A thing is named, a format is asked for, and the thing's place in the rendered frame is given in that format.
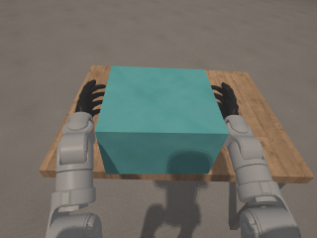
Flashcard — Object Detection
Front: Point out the robot right hand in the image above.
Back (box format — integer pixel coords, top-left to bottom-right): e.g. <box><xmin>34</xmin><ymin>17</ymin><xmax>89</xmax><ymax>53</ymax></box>
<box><xmin>211</xmin><ymin>82</ymin><xmax>239</xmax><ymax>120</ymax></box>

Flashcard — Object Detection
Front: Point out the carton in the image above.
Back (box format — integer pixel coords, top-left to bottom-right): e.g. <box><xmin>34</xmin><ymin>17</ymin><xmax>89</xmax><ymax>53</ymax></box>
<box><xmin>95</xmin><ymin>65</ymin><xmax>229</xmax><ymax>175</ymax></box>

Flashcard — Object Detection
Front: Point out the left robot upper arm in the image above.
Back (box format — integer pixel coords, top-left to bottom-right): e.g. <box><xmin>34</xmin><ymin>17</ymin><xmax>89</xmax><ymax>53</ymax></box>
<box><xmin>47</xmin><ymin>212</ymin><xmax>103</xmax><ymax>238</ymax></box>

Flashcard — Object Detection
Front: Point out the table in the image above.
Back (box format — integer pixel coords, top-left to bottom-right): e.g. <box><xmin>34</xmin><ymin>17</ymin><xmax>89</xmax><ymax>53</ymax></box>
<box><xmin>39</xmin><ymin>65</ymin><xmax>315</xmax><ymax>230</ymax></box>

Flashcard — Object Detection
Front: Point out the left robot forearm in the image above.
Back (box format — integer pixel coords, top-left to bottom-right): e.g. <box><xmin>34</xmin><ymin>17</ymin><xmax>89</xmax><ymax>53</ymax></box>
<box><xmin>45</xmin><ymin>111</ymin><xmax>96</xmax><ymax>238</ymax></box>

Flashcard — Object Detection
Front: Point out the robot left hand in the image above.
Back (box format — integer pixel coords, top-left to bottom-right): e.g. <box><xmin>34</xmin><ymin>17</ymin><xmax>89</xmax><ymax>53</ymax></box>
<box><xmin>75</xmin><ymin>79</ymin><xmax>106</xmax><ymax>117</ymax></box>

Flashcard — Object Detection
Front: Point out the right robot upper arm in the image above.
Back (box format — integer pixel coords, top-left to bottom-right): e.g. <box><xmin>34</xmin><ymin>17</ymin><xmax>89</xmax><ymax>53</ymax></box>
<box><xmin>240</xmin><ymin>206</ymin><xmax>300</xmax><ymax>238</ymax></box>

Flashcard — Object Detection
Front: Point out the right robot forearm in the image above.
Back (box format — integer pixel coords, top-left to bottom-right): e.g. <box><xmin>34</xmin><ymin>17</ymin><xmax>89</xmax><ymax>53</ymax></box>
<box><xmin>224</xmin><ymin>114</ymin><xmax>302</xmax><ymax>238</ymax></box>

